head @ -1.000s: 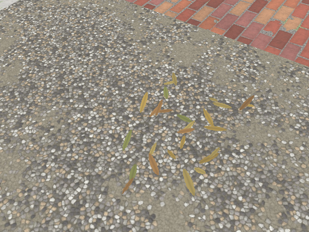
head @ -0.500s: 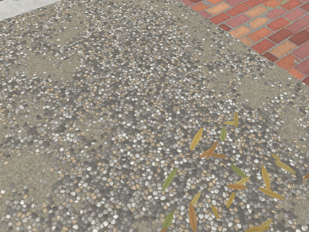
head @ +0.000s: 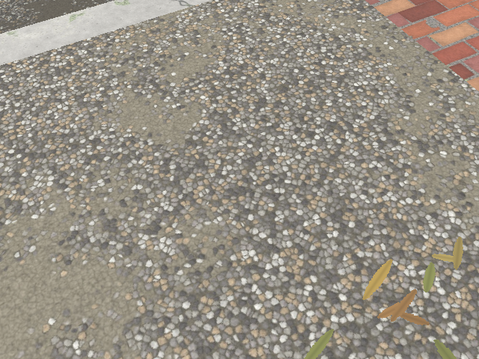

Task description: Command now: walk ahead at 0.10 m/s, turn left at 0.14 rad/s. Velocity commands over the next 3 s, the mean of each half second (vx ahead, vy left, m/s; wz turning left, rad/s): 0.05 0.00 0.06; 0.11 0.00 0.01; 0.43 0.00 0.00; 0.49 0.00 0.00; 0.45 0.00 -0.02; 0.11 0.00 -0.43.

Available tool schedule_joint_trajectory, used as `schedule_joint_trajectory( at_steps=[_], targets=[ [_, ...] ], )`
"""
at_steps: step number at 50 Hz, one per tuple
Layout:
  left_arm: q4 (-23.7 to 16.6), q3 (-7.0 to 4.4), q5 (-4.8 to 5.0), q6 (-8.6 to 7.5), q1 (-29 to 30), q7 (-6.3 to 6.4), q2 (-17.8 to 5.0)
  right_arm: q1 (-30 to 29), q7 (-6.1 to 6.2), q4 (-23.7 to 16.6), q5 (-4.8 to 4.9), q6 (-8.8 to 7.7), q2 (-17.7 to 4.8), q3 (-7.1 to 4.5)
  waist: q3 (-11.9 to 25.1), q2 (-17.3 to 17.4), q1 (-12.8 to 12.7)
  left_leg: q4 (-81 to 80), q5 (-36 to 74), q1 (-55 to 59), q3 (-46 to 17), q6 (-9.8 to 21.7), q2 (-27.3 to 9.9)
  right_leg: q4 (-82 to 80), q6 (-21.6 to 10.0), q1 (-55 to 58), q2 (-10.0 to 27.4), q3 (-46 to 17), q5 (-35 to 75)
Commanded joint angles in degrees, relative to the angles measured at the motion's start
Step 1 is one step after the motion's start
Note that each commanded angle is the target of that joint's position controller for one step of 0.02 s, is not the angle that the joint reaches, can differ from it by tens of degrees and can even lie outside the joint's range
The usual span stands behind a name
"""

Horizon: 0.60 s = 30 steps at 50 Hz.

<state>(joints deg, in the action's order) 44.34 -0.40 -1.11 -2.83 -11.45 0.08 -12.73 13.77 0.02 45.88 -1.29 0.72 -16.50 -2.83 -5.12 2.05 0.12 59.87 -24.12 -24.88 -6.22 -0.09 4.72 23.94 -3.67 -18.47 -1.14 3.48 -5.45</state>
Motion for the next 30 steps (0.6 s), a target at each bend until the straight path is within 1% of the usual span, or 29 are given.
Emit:
schedule_joint_trajectory(
  at_steps=[1,2,4,5,6,7,8,9,10,11,12,13,14,15,17,19,25,30],
  targets=[
    [-1.89,-1.31,-0.34,-0.62,0.78,-0.05,-6.97,9.38,-0.18,0.69,-0.17,1.19,-1.17,0.26,10.69,-9.48,3.03,-9.24,2.24,9.37,2.50,-0.21,-1.95,-6.98,-8.40,1.99,13.13,-8.15,27.93],
    [-1.42,-1.40,-0.30,-0.26,0.26,-0.10,-7.27,7.73,-0.17,0.70,-0.22,1.45,-0.94,0.61,10.63,-10.39,2.26,-12.87,2.97,10.59,3.45,-0.04,-2.56,-7.41,-8.10,1.57,12.72,-8.14,21.85],
    [-0.58,-1.77,-0.28,0.89,-1.22,-0.25,-8.25,5.16,-0.13,0.80,-0.16,1.86,-1.46,0.90,10.02,-11.27,0.71,-18.06,3.74,12.32,5.11,0.20,-2.85,-8.38,-7.92,0.77,12.47,-9.87,6.82],
    [-0.34,-1.95,-0.21,1.54,-1.42,-0.30,-8.71,4.30,-0.10,0.92,-0.15,1.89,-1.64,1.01,9.17,-11.00,0.49,-20.85,4.48,13.30,5.70,0.47,-2.80,-8.77,-7.65,-0.21,12.43,-10.97,-1.01],
    [-0.27,-2.02,0.02,2.19,-0.91,-0.28,-8.91,4.15,-0.03,1.30,-0.25,1.73,-1.33,1.20,7.96,-10.03,1.05,-25.22,6.71,15.54,6.37,0.96,-2.72,-8.62,-6.92,-2.17,12.12,-11.54,-7.77],
    [-0.19,-1.84,0.24,2.68,-0.67,-0.16,-8.49,4.09,0.15,1.69,-0.46,1.32,-1.03,1.41,6.50,-8.76,1.60,-30.67,8.98,18.74,6.37,1.77,-2.79,-8.13,-5.48,-5.06,11.62,-11.88,-12.98],
    [0.26,-1.57,0.07,2.86,-1.88,-0.08,-7.60,3.21,0.47,1.56,-0.80,0.75,-1.55,1.57,4.96,-6.39,1.59,-36.11,10.90,20.65,3.54,2.73,-4.39,-7.83,-3.01,-7.41,11.07,-12.34,-16.52],
    [-0.08,-1.09,0.06,2.72,-2.70,-0.22,-5.79,3.01,1.04,1.18,-1.51,-0.03,-3.77,1.48,4.60,-1.01,0.89,-41.81,10.08,21.18,-5.44,4.23,-11.48,-3.94,-0.19,-8.61,8.99,-10.76,-16.84],
    [0.25,-0.65,1.02,2.77,-6.04,-0.31,-3.60,-0.74,1.45,1.12,-0.35,-0.39,-6.77,0.89,3.32,7.14,-3.09,-45.75,5.51,10.91,-12.26,7.04,-16.77,-1.31,2.00,-2.77,2.40,-4.13,-14.79],
    [2.09,-0.72,0.80,3.10,-5.82,-0.12,-4.30,-2.46,1.21,1.55,0.30,-0.83,-3.48,1.76,2.99,5.60,-2.67,-47.40,-0.11,2.69,-11.31,7.03,-16.31,-0.71,2.47,7.47,2.68,-4.31,-10.41],
    [2.63,-0.91,0.69,3.05,-5.35,-0.13,-4.64,-3.48,1.23,2.23,0.44,-1.23,-1.96,2.26,2.20,4.76,-3.28,-47.19,-1.98,1.57,-8.69,5.12,-13.21,-1.85,2.63,10.29,3.28,-5.08,-6.90],
    [3.58,-1.05,0.53,2.88,-5.78,-0.11,-5.18,-3.13,1.36,3.13,0.50,-1.43,-1.99,2.21,2.16,4.66,-3.09,-46.77,-0.98,2.49,-6.81,3.87,-11.25,-2.37,2.74,11.25,4.01,-5.56,-5.06],
    [4.15,-1.36,0.32,2.66,-6.08,-0.10,-6.20,-2.28,1.57,3.87,0.66,-1.59,-2.24,2.13,2.28,4.97,-2.85,-46.14,1.43,4.18,-5.52,3.26,-9.94,-2.55,2.52,10.75,4.85,-6.17,-4.39],
    [4.88,-1.42,0.22,2.43,-6.48,-0.11,-6.63,-1.21,1.66,4.69,0.86,-1.67,-2.22,2.01,2.03,3.42,-2.34,-45.20,4.99,6.69,-4.50,3.22,-9.28,-3.16,2.17,8.74,5.44,-6.82,-4.00],
    [6.39,-1.19,0.42,2.13,-6.63,0.03,-5.71,0.68,1.65,6.25,0.93,-1.67,-1.88,1.88,2.08,0.12,-1.51,-43.44,9.58,10.62,-3.77,3.78,-9.25,-4.30,2.09,6.29,5.60,-7.01,-4.27],
    [7.45,-1.06,0.47,2.12,-6.11,0.27,-5.05,1.27,1.69,7.47,0.90,-1.72,-1.64,1.82,2.46,-1.29,-1.12,-42.83,11.67,11.90,-3.42,4.13,-9.28,-4.84,2.27,6.31,5.65,-7.10,-3.96],
    [10.85,-0.94,0.44,2.34,-6.39,0.85,-4.51,1.56,1.98,10.86,1.01,-1.86,-1.17,1.77,3.08,-2.43,-1.02,-42.51,15.10,13.17,-2.44,4.14,-8.96,-4.95,2.06,8.10,6.12,-7.34,-2.03],
    [13.31,-0.80,0.46,2.54,-6.73,1.25,-4.22,2.28,2.21,13.48,1.02,-1.80,-0.53,1.98,3.05,-2.40,-1.09,-42.42,17.07,13.82,-1.87,4.03,-8.82,-4.70,1.76,9.04,6.41,-7.42,-0.78]
  ],
)
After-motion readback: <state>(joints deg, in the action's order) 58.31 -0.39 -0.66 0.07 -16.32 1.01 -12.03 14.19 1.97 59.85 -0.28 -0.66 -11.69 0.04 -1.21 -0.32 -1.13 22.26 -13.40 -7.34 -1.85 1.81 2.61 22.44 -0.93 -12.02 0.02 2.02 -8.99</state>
